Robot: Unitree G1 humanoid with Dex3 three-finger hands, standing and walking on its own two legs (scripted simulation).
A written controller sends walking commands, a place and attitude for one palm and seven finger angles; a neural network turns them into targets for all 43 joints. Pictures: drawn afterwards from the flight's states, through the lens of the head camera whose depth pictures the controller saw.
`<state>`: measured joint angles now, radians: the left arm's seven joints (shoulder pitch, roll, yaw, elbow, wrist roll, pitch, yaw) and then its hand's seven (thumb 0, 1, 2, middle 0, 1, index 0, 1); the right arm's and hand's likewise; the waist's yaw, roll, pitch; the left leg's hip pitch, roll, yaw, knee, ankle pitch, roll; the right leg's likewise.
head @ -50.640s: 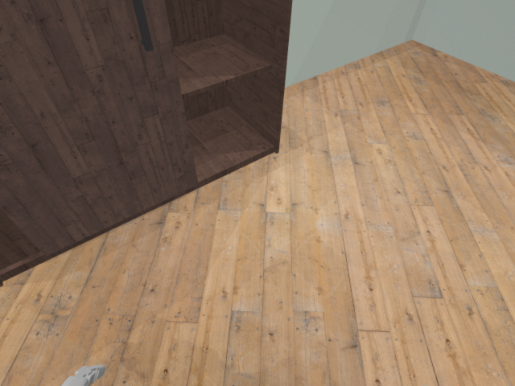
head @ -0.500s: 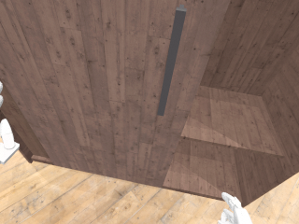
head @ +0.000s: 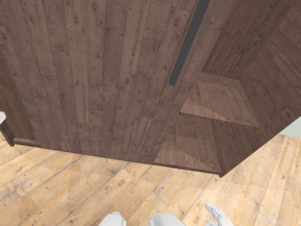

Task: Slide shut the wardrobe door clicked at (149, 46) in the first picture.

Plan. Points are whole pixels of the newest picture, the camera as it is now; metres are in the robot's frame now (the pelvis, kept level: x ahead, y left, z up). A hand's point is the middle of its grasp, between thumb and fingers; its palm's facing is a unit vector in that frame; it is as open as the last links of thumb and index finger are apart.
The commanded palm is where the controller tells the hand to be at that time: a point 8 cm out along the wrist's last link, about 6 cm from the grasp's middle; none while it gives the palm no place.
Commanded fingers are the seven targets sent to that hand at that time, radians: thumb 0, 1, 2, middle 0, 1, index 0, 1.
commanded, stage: stop stepping back and stand still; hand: left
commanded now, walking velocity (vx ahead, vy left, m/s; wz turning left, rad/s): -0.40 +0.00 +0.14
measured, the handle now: (187, 40) +0.61 -0.07 +0.22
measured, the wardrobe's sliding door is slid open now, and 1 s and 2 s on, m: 0.53 0.53 0.53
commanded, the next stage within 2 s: none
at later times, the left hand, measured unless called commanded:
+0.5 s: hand out of the picture +0.08 +0.35 +0.21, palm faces +0.48 -0.83 -0.26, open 7.4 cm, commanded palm -0.01 +0.38 +0.22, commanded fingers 0.00 0.90 0.90 -0.20 -0.30 -0.20 -0.30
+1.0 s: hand out of the picture -0.01 +0.34 +0.18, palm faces +0.45 -0.83 -0.33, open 7.4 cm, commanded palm -0.09 +0.38 +0.22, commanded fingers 0.00 0.90 0.90 -0.20 -0.30 -0.20 -0.30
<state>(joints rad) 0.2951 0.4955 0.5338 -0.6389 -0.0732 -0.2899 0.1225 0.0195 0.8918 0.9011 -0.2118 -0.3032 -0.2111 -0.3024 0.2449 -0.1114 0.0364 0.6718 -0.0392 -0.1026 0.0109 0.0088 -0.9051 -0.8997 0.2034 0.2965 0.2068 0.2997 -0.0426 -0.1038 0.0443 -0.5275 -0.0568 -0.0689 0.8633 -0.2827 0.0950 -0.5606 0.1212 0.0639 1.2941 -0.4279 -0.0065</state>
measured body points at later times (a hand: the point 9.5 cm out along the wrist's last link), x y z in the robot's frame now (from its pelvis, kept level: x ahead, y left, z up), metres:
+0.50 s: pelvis -0.16 +0.09 -0.02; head -0.15 +0.14 +0.43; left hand +0.04 +0.39 +0.22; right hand +0.02 -0.16 -0.06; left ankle -0.13 +0.20 -0.70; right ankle -0.18 -0.06 -0.67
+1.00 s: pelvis -0.22 +0.08 +0.02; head -0.22 +0.11 +0.46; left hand -0.04 +0.38 +0.20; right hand -0.06 -0.18 -0.05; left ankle -0.28 +0.22 -0.59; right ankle -0.22 -0.01 -0.70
